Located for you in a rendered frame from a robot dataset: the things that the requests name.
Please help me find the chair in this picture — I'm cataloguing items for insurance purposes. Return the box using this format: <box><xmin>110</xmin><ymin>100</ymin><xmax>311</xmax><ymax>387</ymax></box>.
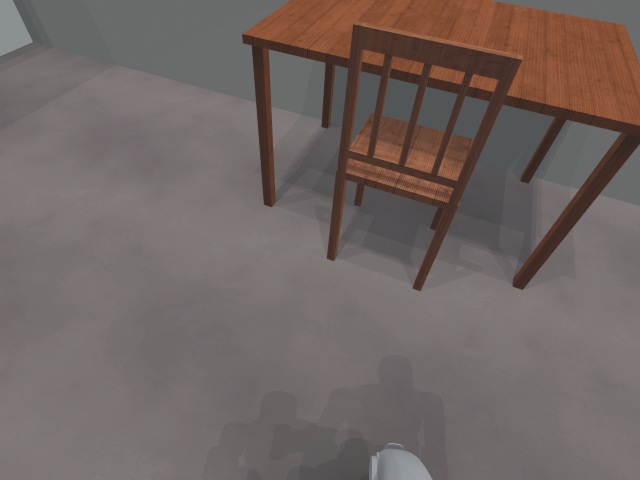
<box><xmin>327</xmin><ymin>21</ymin><xmax>523</xmax><ymax>291</ymax></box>

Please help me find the table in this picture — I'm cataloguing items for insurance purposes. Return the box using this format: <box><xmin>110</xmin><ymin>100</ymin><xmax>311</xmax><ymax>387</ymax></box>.
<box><xmin>242</xmin><ymin>0</ymin><xmax>640</xmax><ymax>290</ymax></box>

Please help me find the right robot thigh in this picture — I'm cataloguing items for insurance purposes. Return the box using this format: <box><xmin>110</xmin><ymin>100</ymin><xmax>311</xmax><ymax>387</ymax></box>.
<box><xmin>369</xmin><ymin>449</ymin><xmax>433</xmax><ymax>480</ymax></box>

